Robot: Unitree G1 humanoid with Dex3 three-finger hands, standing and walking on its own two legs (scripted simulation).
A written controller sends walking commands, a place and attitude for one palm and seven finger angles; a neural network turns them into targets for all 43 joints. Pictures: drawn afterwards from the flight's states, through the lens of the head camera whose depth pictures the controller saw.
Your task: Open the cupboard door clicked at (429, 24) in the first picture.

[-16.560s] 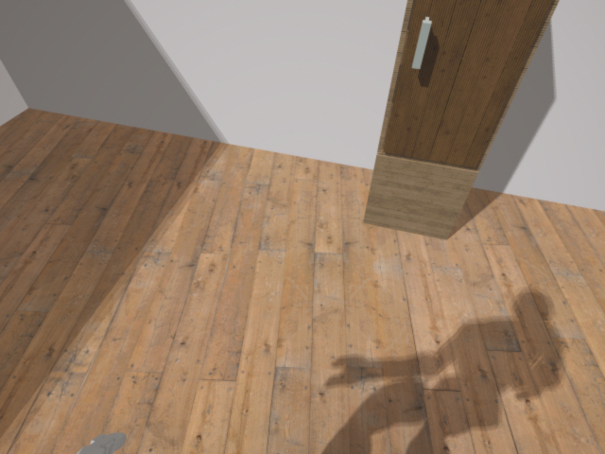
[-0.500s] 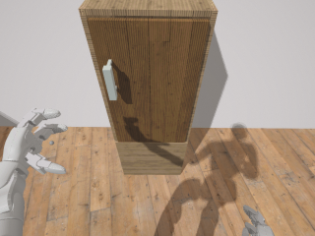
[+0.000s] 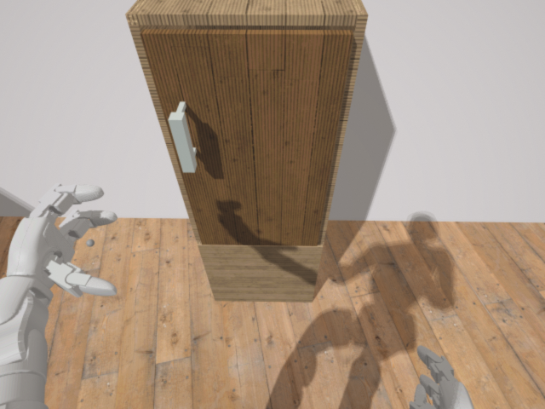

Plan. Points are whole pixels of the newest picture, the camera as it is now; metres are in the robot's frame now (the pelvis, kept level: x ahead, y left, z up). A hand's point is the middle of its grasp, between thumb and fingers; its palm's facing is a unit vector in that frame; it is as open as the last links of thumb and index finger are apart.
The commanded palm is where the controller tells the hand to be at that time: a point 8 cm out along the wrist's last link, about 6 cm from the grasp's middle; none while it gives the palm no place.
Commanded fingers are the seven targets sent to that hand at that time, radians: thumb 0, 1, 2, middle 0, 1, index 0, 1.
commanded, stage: move the hooked fingers beside the handle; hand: left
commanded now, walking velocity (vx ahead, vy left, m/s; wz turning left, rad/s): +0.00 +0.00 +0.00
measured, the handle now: (185, 137) +0.57 +0.22 +0.08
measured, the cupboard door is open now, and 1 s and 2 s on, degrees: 0 0 0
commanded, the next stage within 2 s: none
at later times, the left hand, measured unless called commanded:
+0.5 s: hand (106, 205) +0.37 +0.29 +0.10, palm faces +0.09 -1.00 -0.01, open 14.0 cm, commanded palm +0.34 +0.33 +0.10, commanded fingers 0.00 -0.50 0.30 -0.30 -1.20 -0.30 -1.20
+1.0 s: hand (119, 177) +0.43 +0.29 +0.10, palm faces +0.05 -1.00 +0.01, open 14.0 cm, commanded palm +0.42 +0.34 +0.09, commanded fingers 0.00 -0.50 0.30 -0.30 -1.20 -0.30 -1.20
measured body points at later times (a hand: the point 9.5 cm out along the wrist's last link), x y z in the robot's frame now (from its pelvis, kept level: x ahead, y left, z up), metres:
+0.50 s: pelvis +0.00 +0.01 -0.01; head +0.04 +0.01 +0.44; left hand +0.36 +0.34 +0.10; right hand +0.10 -0.26 -0.10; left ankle +0.01 +0.11 -0.72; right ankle +0.01 -0.10 -0.72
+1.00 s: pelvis +0.00 +0.03 -0.01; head +0.06 +0.05 +0.43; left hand +0.42 +0.35 +0.10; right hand +0.05 -0.24 -0.11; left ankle +0.01 +0.11 -0.72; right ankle +0.01 -0.10 -0.72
